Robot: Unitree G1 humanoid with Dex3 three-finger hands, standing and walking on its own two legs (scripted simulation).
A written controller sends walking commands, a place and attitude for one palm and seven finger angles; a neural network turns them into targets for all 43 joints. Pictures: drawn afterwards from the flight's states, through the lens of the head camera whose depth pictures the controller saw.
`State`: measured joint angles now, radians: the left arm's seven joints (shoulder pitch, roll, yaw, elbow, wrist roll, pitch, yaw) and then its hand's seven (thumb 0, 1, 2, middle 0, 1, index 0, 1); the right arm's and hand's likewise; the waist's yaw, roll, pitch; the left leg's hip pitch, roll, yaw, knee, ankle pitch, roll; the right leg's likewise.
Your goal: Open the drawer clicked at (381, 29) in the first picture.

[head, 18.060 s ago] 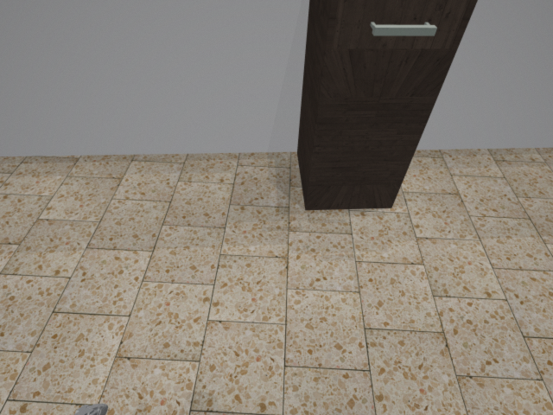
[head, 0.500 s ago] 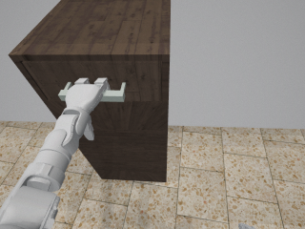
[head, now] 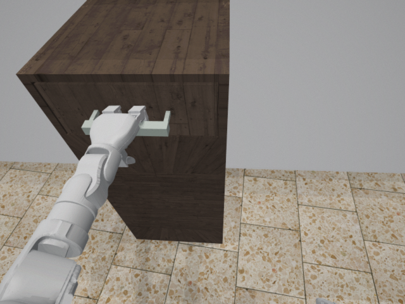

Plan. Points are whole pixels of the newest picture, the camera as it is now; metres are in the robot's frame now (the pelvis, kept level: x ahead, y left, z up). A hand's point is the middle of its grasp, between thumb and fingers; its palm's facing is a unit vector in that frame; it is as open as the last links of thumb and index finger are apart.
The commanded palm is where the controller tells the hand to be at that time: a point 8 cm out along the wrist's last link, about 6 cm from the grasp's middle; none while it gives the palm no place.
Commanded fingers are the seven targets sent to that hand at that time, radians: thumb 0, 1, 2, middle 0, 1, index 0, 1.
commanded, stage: close the thumb around the handle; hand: left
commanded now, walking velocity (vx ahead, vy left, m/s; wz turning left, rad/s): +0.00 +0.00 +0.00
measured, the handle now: (128, 121) +0.47 +0.19 +0.10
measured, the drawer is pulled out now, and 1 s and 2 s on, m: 0.00 0.04 0.15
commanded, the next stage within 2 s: pull the drawer open in 0.32 s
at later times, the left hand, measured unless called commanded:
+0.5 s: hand (125, 145) +0.42 +0.19 +0.08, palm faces -0.02 -0.03 -1.00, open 5.7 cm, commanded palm +0.39 +0.19 +0.14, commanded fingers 0.00 0.90 0.90 -0.40 -1.35 -0.40 -1.35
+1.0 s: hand (121, 161) +0.38 +0.19 +0.08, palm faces +0.03 -0.10 -0.99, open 5.6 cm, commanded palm +0.34 +0.20 +0.14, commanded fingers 0.00 0.90 0.90 -0.40 -1.35 -0.40 -1.35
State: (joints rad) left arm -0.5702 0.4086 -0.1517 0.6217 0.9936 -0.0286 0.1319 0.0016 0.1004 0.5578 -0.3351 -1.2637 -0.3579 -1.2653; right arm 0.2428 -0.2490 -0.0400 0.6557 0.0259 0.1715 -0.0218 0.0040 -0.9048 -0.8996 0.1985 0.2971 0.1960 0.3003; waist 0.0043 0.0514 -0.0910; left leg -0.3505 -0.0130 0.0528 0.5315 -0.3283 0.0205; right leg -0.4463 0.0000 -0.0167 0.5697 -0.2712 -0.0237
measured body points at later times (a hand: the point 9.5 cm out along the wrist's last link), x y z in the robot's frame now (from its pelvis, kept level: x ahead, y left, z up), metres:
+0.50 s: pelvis +0.00 +0.00 +0.00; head +0.03 -0.03 +0.45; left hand +0.41 +0.19 +0.13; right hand +0.11 -0.25 -0.14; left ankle -0.04 +0.11 -0.73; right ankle +0.00 -0.10 -0.73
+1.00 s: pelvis +0.02 +0.00 +0.00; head +0.05 -0.03 +0.45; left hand +0.37 +0.19 +0.13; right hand +0.18 -0.24 -0.12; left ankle -0.04 +0.11 -0.73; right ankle +0.00 -0.10 -0.73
